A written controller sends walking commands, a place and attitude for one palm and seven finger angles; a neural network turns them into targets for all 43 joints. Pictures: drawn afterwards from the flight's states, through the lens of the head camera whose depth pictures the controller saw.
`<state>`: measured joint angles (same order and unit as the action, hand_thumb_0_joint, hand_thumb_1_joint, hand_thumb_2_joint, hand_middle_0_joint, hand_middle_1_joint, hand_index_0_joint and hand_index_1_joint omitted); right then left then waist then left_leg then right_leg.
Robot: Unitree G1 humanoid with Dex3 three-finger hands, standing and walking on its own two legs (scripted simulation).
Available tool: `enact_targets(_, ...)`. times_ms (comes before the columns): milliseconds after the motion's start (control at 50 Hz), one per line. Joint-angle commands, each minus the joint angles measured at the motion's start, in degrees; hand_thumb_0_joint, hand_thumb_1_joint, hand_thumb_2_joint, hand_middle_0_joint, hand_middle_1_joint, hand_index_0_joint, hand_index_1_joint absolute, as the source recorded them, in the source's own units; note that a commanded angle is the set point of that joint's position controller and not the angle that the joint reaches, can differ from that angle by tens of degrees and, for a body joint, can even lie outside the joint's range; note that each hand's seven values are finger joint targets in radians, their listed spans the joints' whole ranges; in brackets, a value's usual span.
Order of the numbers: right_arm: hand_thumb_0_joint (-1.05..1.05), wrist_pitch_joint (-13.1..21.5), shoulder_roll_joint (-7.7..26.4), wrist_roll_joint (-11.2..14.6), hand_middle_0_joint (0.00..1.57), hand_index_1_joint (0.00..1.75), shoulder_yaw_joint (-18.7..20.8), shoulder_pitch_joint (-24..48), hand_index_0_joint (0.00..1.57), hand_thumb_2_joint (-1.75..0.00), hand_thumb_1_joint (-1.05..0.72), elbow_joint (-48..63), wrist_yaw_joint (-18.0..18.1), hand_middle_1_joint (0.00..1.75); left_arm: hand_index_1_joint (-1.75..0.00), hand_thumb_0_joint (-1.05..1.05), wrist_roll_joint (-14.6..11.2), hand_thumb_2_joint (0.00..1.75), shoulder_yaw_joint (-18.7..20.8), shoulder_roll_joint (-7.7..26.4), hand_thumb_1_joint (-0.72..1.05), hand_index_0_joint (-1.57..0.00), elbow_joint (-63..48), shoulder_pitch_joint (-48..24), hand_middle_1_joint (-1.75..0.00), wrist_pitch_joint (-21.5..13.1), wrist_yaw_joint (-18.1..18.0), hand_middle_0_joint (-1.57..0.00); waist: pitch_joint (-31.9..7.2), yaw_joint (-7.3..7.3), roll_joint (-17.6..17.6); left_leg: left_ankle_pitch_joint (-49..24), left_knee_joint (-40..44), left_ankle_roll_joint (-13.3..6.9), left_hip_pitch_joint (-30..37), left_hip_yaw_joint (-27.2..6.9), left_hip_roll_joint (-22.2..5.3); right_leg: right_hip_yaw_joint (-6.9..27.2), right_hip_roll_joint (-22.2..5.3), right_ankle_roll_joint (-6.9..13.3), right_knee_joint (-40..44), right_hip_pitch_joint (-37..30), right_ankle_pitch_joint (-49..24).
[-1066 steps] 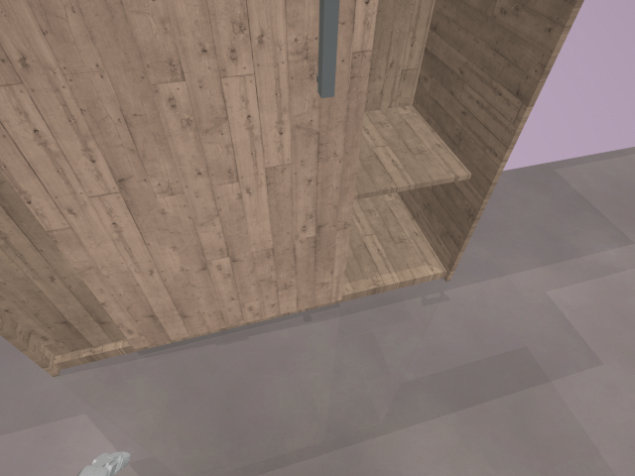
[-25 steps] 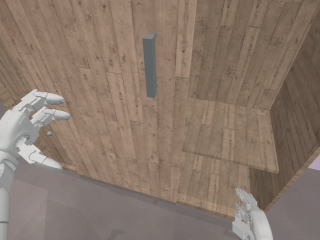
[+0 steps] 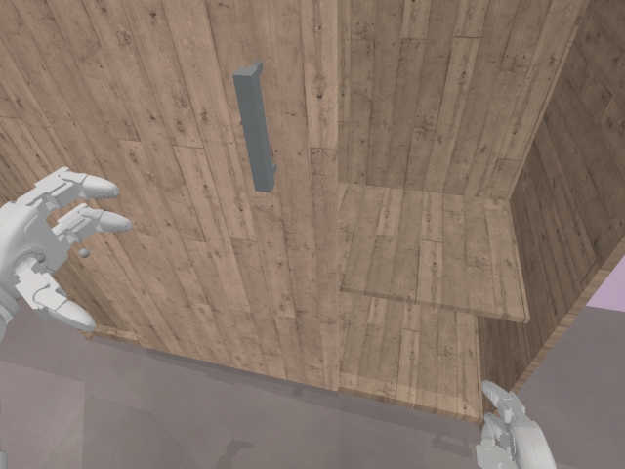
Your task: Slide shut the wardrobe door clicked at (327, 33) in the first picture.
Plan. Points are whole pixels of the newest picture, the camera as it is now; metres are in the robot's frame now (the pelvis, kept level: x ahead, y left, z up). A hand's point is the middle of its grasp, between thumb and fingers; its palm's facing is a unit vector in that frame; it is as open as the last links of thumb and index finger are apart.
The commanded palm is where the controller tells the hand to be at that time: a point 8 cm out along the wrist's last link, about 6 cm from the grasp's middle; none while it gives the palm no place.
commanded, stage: raise the hand with hooked fingers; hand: left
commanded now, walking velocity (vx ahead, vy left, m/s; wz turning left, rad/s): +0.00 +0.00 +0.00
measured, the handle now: (261, 129) +0.53 +0.12 +0.20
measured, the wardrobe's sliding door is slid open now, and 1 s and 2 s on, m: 0.44 0.44 0.44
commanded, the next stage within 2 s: move the hooked fingers beside the handle in 0.22 s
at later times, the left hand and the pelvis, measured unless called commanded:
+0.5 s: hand (40, 220) +0.28 +0.30 +0.24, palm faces +0.02 -0.99 -0.14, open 13.9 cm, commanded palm +0.26 +0.32 +0.23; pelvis +0.00 +0.00 +0.00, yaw +1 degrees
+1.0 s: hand (120, 203) +0.35 +0.26 +0.20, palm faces -0.10 -0.99 -0.12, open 14.0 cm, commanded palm +0.34 +0.30 +0.22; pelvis +0.01 +0.02 +0.00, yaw +0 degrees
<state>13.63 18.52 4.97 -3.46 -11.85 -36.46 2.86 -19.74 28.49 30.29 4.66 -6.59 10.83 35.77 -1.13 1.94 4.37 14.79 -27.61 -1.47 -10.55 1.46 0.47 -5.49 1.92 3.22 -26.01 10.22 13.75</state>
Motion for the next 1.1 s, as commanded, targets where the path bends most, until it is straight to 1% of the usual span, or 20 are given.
enact_targets(0, 0.00, 4.87, 4.02, -0.63, 0.20, 0.30, 1.45, 8.96, 0.20, -0.90, -0.90, 10.34, 0.48, 0.30, -1.20, 0.00, -3.46, 0.30, 16.59, 26.25, -0.50, -0.30, -16.55, -18.92, -1.20, -8.90, -4.57, -0.30, -13.81, 1.89, 3.15, -15.17, 3.19, -1.47, 4.15, -3.52, 0.27, 5.21, -2.85, -2.58, 4.33, -6.91, -15.88)
enact_targets(60, 0.00, 3.55, 5.20, -0.09, 0.20, 0.30, 1.90, 7.70, 0.20, -0.90, -0.90, 7.93, 0.56, 0.30, -1.20, 0.00, -2.75, 0.30, 11.80, 20.47, -0.50, -0.30, -1.78, -17.25, -1.20, -4.60, -4.94, -0.30, 0.21, 0.76, 1.27, -9.03, 4.36, -0.88, -0.61, -3.54, -0.57, 6.13, -3.19, -2.94, 7.04, 0.41, -9.27)
enact_targets(100, 0.00, 3.00, 6.26, 0.58, 0.20, 0.30, 2.26, 7.30, 0.20, -0.90, -0.90, 8.06, 0.63, 0.30, -1.20, 0.00, -1.04, 0.30, 5.63, 17.22, -0.50, -0.30, 1.69, -18.64, -1.20, -2.33, -4.25, -0.30, 3.72, -0.50, 0.11, -6.83, 4.87, -0.81, -1.26, -3.49, -0.70, 5.26, -2.58, -2.90, 7.26, 3.92, -5.63)
enact_targets(160, 0.00, 2.97, 6.09, 1.26, 0.20, 0.30, 2.47, 8.05, 0.20, -0.90, -0.90, 10.16, 0.67, 0.30, -1.20, 0.00, -0.16, 0.30, -1.14, 12.21, -0.50, -0.30, -0.44, -19.23, -1.20, -1.20, -2.86, -0.30, -2.26, -0.95, -0.88, -7.11, 3.75, -0.87, 1.08, -3.50, -0.49, 5.32, -2.80, -2.89, 5.68, 2.69, -5.97)
enact_targets(240, 0.00, 3.80, 5.51, 0.93, 0.20, 0.30, 2.22, 9.78, 0.20, -0.90, -0.90, 12.70, 0.77, 0.30, -1.20, 0.00, -1.07, 0.30, 6.84, 21.73, -0.50, -0.30, -16.03, -22.78, -1.20, -3.31, -1.44, -0.30, -20.42, 0.82, 0.10, -12.47, 2.28, -1.72, 7.74, -3.96, 0.86, 5.78, -2.85, -3.08, 3.51, -6.19, -12.30)
enact_targets(280, 0.00, 4.17, 4.88, 0.27, 0.20, 0.30, 1.70, 10.01, 0.20, -0.90, -0.90, 11.97, 0.81, 0.30, -1.20, 0.00, -3.01, 0.30, 12.83, 26.00, -0.50, -0.30, -19.91, -22.16, -1.20, -5.94, -1.52, -0.30, -22.86, 1.36, 0.03, -14.30, 2.27, -1.94, 7.93, -4.00, 1.10, 5.85, -2.74, -3.23, 3.65, -8.99, -14.31)
enact_targets(360, 0.00, 4.17, 4.49, -0.36, 0.20, 0.30, 1.34, 8.25, 0.20, -0.90, -0.90, 8.51, 0.80, 0.30, -1.20, 0.00, -3.64, 0.30, 12.63, 23.13, -0.50, -0.30, -8.94, -22.11, -1.20, -7.47, -3.51, -0.30, -10.03, 0.72, -1.04, -11.34, 4.45, -1.39, 4.28, -4.34, 0.19, 4.21, -1.79, -2.66, 5.83, -2.60, -10.83)
enact_targets(380, 0.00, 4.06, 4.82, -0.18, 0.20, 0.30, 1.39, 8.06, 0.20, -0.90, -0.90, 7.15, 0.85, 0.30, -1.20, 0.00, -3.29, 0.30, 10.29, 20.29, -0.50, -0.30, -2.52, -22.27, -1.20, -6.39, -3.84, -0.30, -2.57, -0.34, -0.32, -8.66, 4.92, -1.20, 2.34, -4.20, -0.06, 4.20, -1.72, -2.51, 6.92, 1.92, -8.17)
enact_targets(440, 0.00, 3.18, 6.14, 0.61, 0.20, 0.30, 1.62, 7.29, 0.20, -0.90, -0.90, 6.71, 1.06, 0.30, -1.20, 0.00, -0.79, 0.30, 1.79, 15.40, -0.50, -0.30, 6.74, -24.67, -1.20, -2.50, -3.87, -0.30, 4.46, -1.48, 1.04, -3.08, 6.60, -0.66, -0.55, -4.68, -0.36, 3.53, -1.96, -2.27, 7.51, 6.99, -1.25)
enact_targets(480, 0.00, 2.85, 6.25, 0.86, 0.20, 0.30, 2.07, 7.35, 0.20, -0.90, -0.90, 7.72, 1.18, 0.30, -1.20, 0.00, 0.93, 0.30, -2.12, 13.74, -0.50, -0.30, 7.13, -28.00, -1.20, -1.56, -3.62, -0.30, 1.70, -1.97, 1.63, -3.34, 5.67, -0.66, 0.09, -4.53, -0.20, 4.22, -2.53, -2.15, 6.89, 5.95, -1.75)
enact_targets(560, 0.00, 3.42, 4.88, 1.03, 0.20, 0.30, 1.54, 8.45, 0.20, -0.90, -0.90, 10.83, 1.24, 0.30, -1.20, 0.00, 1.38, 0.30, -4.66, 15.25, -0.50, -0.30, -6.50, -39.04, -1.20, -4.22, -2.08, -0.30, -17.18, -2.49, 1.32, -9.67, 3.46, -1.54, 8.95, -4.93, 0.47, 4.16, -2.20, -2.06, 4.12, -1.05, -8.44)
enact_targets(620, 0.00, 4.15, 4.53, -0.14, 0.20, 0.30, 1.44, 8.05, 0.20, -0.90, -0.90, 10.84, 1.33, 0.30, -1.20, 0.00, -0.47, 0.30, 4.76, 21.67, -0.50, -0.30, -12.72, -39.35, -1.20, -9.11, -3.13, -0.30, -26.41, -0.40, 2.25, -16.34, 2.99, -1.55, 13.31, -5.65, 0.90, 3.89, -1.78, -1.65, 3.02, -6.16, -14.91)
enact_targets(660, 0.00, 3.39, 4.73, -0.63, 0.20, 0.30, 1.41, 6.81, 0.20, -0.90, -0.90, 8.51, 1.23, 0.30, -1.20, 0.00, -0.82, 0.30, 8.48, 23.76, -0.50, -0.30, -5.39, -36.59, -1.20, -9.91, -5.00, -0.30, -21.57, 0.25, -0.35, -15.78, 3.73, -1.23, 9.53, -5.36, 0.48, 3.42, -1.62, -1.70, 3.79, -5.57, -14.32)
enact_targets(700, 0.00, 2.64, 4.93, -0.50, 0.20, 0.30, 1.32, 6.56, 0.20, -0.90, -0.90, 6.79, 0.93, 0.30, -1.20, 0.00, -0.35, 0.30, 6.12, 19.17, -0.50, -0.30, 5.12, -34.78, -1.20, -7.89, -6.62, -0.30, -9.11, -0.14, -1.65, -11.68, 5.81, -0.77, 3.81, -5.27, -0.01, 2.27, -1.55, -1.43, 4.63, -0.36, -11.08)
enact_targets(740, 0.00, 1.64, 5.63, -0.21, 0.20, 0.30, 1.60, 6.87, 0.20, -0.90, -0.90, 6.77, 0.56, 0.30, -1.20, 0.00, 0.90, 0.30, 3.19, 16.46, -0.50, -0.30, 11.15, -32.17, -1.20, -4.18, -7.61, -0.30, -3.50, 0.13, -1.28, -10.39, 6.90, -0.47, 0.79, -5.06, -0.21, 2.08, -2.04, -1.27, 4.61, 1.85, -9.70)
enact_targets(820, 0.00, -0.56, 5.92, 0.55, 0.20, 0.30, 2.31, 7.37, 0.20, -0.90, -0.90, 10.13, -0.38, 0.30, -1.20, 0.00, 3.40, 0.30, -0.71, 15.16, -0.50, -0.30, 7.72, -30.76, -1.20, 0.99, -6.86, -0.30, -9.23, 0.28, 0.46, -17.45, 5.27, -0.51, 2.71, -3.79, -0.05, 2.82, -2.85, -1.31, 3.05, -1.96, -17.45)
enact_targets(860, 0.00, -0.65, 5.23, 0.55, 0.20, 0.30, 2.49, 7.28, 0.20, -0.90, -0.90, 11.37, -0.48, 0.30, -1.20, 0.00, 2.86, 0.30, -3.00, 13.06, -0.50, -0.30, 1.76, -33.19, -1.20, -0.67, -6.11, -0.30, -14.72, -0.76, -2.51, -20.34, 3.85, -1.00, 6.02, -3.79, -0.39, 2.89, -2.58, -1.59, 2.47, -3.27, -19.81)
enact_targets(940, 0.00, 0.62, 4.69, -0.20, 0.20, 0.30, 2.22, 7.15, 0.20, -0.90, -0.90, 11.17, 0.53, 0.30, -1.20, 0.00, 0.63, 0.30, 2.11, 18.13, -0.50, -0.30, -7.82, -43.21, -1.20, -7.26, -6.14, -0.30, -24.52, -1.09, -0.27, -22.92, 2.93, -1.25, 13.01, -4.43, 0.11, 3.60, -1.82, -1.83, 2.36, -5.18, -21.34)
enact_targets(1000, 0.00, 0.65, 5.06, -0.45, 0.20, 0.30, 2.21, 5.67, 0.20, -0.90, -0.90, 7.89, 1.18, 0.30, -1.20, 0.00, 0.75, 0.30, 0.73, 15.85, -0.50, -0.30, -1.22, -45.54, -1.20, -8.84, -7.99, -0.30, -16.89, -2.28, 0.44, -18.53, 4.24, -0.82, 10.85, -4.73, -0.31, 3.06, -1.51, -1.56, 3.88, -0.98, -16.79)
enact_targets(1080, 0.00, -0.58, 5.73, 0.00, 0.20, 0.30, 2.31, 5.07, 0.20, -0.90, -0.90, 6.13, 1.43, 0.30, -1.20, 0.00, 3.24, 0.30, -2.62, 13.48, -0.50, -0.30, 10.72, -44.03, -1.20, -4.69, -9.89, -0.30, -7.72, -2.29, 1.69, -12.70, 5.95, -0.44, 5.19, -4.32, -0.22, 3.00, -2.26, -1.08, 5.05, 1.60, -12.13)
